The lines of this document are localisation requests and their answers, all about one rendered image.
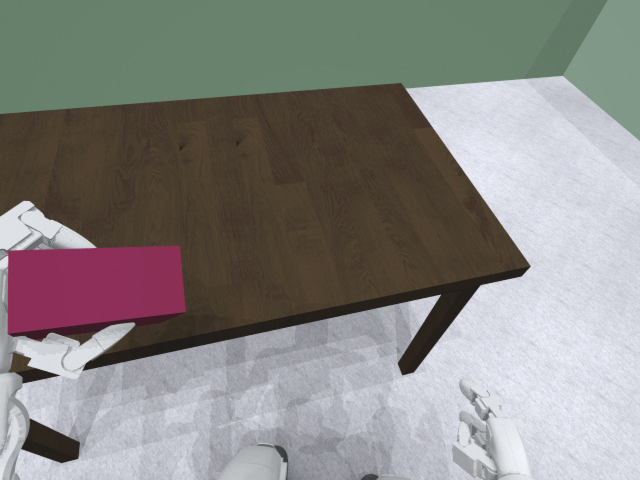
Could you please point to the robot left forearm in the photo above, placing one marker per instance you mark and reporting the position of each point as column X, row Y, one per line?
column 14, row 424

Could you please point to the left robot thigh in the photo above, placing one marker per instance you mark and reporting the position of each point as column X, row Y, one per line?
column 255, row 463

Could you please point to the table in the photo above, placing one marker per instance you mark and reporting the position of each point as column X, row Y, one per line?
column 288, row 207

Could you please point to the robot right hand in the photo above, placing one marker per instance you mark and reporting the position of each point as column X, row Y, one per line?
column 498, row 449

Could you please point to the sponge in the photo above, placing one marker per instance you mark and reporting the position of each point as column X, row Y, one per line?
column 75, row 291

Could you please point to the robot left shin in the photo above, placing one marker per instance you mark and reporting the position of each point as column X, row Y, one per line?
column 267, row 445

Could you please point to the robot left hand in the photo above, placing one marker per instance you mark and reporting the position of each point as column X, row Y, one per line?
column 24, row 227

